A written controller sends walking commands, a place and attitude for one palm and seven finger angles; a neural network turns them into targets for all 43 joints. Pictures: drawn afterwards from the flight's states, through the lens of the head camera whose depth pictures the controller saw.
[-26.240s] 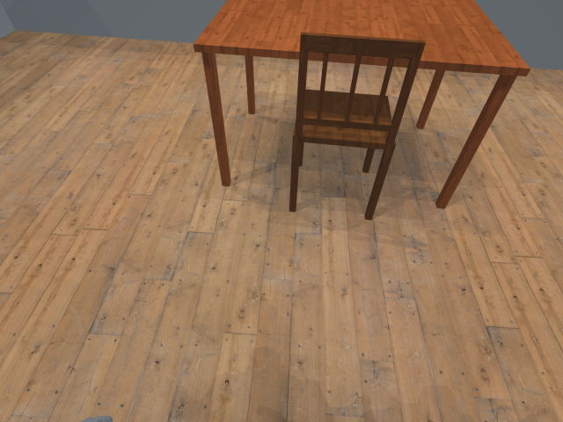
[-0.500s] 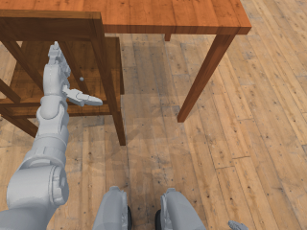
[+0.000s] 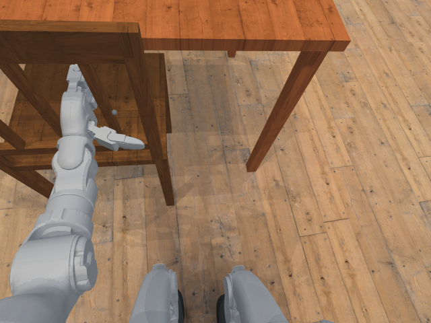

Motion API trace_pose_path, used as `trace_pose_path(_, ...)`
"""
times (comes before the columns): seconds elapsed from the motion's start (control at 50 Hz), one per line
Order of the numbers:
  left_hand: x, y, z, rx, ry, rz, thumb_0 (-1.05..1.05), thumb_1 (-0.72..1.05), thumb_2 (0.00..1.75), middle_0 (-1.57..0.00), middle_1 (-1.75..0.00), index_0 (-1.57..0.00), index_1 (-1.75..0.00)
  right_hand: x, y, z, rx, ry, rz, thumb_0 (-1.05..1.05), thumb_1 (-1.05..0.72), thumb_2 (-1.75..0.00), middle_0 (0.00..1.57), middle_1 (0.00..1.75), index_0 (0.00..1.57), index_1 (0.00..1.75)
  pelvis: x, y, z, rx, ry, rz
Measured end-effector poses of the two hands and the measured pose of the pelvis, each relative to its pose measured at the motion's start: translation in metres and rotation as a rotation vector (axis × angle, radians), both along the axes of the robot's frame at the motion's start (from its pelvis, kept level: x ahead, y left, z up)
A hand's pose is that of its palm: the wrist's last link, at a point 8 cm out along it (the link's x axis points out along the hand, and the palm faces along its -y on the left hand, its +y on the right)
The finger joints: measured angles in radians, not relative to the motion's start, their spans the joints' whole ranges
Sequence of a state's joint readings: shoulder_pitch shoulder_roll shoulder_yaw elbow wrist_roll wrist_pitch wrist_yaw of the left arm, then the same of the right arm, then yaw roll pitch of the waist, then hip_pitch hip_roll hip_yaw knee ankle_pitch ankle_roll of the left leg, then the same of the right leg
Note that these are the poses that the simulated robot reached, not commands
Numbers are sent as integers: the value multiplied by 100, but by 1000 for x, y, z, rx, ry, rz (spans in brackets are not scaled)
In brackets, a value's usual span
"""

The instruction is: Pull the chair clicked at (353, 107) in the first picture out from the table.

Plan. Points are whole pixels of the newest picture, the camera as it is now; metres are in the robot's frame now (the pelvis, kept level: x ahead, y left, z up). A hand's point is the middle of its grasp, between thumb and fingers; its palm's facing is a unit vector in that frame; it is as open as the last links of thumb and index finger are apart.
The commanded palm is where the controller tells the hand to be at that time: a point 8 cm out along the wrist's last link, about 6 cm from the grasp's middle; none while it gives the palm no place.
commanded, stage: hook a spindle and tug to test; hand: left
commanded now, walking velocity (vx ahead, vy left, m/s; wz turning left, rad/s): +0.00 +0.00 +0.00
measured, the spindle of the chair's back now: (45, 110) +0.51 +0.29 +0.01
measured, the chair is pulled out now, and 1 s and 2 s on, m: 0.00 0.00 0.05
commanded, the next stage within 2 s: step backward, pulling the chair out in 1.54 s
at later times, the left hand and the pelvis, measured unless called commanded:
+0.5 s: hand (118, 114) +0.48 +0.15 +0.03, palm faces +0.05 -1.00 -0.02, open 14.0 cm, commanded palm +0.46 +0.20 +0.03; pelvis +0.00 -0.01 +0.00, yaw +0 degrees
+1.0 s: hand (117, 113) +0.49 +0.16 +0.03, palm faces +0.04 -1.00 -0.01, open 4.8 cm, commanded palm +0.46 +0.20 +0.03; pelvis +0.00 +0.00 +0.00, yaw +0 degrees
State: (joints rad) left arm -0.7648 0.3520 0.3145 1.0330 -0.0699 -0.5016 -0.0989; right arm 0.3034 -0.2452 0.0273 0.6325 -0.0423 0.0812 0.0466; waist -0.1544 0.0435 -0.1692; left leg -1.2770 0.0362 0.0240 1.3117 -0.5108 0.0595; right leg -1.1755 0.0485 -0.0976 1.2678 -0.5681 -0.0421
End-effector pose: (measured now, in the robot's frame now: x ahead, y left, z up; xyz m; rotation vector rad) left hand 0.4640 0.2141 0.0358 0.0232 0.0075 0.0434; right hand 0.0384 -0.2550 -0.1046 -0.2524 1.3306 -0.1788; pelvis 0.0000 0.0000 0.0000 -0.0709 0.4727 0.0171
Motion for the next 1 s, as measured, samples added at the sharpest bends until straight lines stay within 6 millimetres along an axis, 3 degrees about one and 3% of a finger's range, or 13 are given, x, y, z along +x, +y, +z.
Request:
trace_pose_path(0.2, -3, -3, 0, 0, 3, 5, -1, -50, 30, -9, -18, -9, -18, 13, -3, 0, 2, -37, 11, 1, -91, -90, 20, 30, 20, 30, 0, -2, 0, 5, -6, -1)
trace_pose_path(0.48, -4, -8, -2, 0, 4, 9, -1, -42, 33, -30, -82, -30, -82, 10, -5, -4, 4, -32, 12, 1, -91, -90, 20, 30, 20, 30, -2, -6, -2, 7, -7, 0)
trace_pose_path(0.7, 0, -1, -5, -7, 11, 7, 0, 5, 53, -46, -131, -46, -132, 1, -7, -4, -7, -9, -3, 1, -91, -90, 20, 30, 20, 30, -2, -6, -4, 4, 1, -2)
trace_pose_path(0.9, 0, -2, -6, -10, 21, -1, 1, 59, 76, -49, -143, -49, -143, 2, -4, -1, -7, -2, 1, 1, -91, -90, 20, 30, 20, 30, -1, -3, -2, 1, 2, 1)
trace_pose_path(1.0, 2, -3, -5, -11, 7, -1, 1, 77, 84, -50, -144, -50, -144, 4, -2, -1, -10, -10, 0, 1, -91, -90, 20, 30, 20, 30, 0, -1, -2, -2, 7, 0)
